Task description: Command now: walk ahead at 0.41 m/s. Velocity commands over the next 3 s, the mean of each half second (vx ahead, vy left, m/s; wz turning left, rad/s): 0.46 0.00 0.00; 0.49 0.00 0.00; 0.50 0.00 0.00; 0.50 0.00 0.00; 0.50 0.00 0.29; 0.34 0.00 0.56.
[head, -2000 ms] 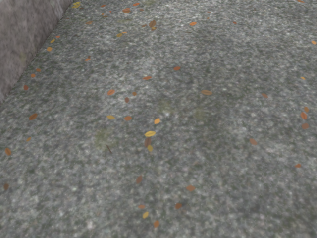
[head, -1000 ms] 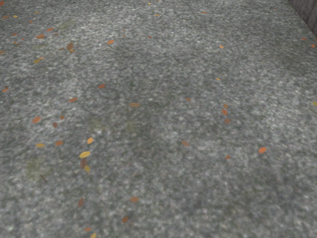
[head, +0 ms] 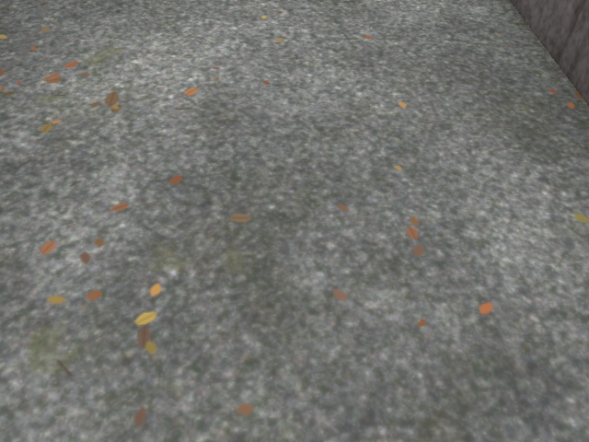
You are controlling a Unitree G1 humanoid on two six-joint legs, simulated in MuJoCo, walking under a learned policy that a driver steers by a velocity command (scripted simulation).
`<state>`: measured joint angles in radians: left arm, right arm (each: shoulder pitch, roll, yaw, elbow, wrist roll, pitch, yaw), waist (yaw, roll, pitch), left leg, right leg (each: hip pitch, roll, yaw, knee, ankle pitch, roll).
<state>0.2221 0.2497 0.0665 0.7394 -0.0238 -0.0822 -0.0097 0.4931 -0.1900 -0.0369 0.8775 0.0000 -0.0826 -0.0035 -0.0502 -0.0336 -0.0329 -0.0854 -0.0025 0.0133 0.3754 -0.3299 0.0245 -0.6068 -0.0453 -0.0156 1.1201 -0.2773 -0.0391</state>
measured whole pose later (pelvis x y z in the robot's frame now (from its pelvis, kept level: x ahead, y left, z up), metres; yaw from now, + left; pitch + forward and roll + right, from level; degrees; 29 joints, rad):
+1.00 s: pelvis +0.54 +0.02 +0.01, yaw +0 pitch +2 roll +1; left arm 0.20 0.30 0.05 0.81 -0.01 -0.06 0.00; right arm 0.33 -0.25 -0.04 0.81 0.00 -0.09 0.03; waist -0.03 -0.05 0.01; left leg -0.20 -0.06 0.06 0.32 -0.15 0.08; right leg -0.64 -0.11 0.04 1.07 -0.20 -0.01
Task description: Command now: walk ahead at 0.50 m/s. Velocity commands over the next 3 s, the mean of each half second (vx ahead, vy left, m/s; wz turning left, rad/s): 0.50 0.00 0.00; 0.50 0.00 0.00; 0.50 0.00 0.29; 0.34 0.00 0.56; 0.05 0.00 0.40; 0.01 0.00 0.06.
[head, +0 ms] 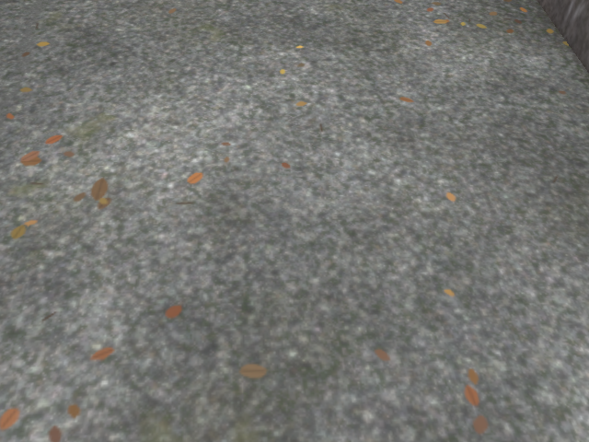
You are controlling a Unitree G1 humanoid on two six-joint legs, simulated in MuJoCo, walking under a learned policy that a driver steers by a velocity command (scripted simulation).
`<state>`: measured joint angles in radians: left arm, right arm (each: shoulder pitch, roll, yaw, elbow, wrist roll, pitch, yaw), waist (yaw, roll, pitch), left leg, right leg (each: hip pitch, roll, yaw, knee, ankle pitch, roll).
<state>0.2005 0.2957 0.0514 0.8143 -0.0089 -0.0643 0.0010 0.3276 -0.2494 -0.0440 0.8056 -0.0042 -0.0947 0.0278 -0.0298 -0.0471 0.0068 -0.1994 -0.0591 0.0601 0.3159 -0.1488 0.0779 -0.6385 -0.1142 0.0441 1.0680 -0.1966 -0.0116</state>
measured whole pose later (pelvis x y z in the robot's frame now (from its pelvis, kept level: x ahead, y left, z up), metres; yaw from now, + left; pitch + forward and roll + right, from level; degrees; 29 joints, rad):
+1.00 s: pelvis +0.56 +0.00 -0.01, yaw +0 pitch +1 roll +0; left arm 0.29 0.29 0.05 0.92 -0.02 -0.08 -0.01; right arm 0.19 -0.26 -0.05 0.79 0.00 -0.09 0.03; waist 0.01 -0.03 0.03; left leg -0.35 -0.03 0.06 0.47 -0.15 0.06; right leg -0.40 -0.04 0.03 1.15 -0.37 -0.04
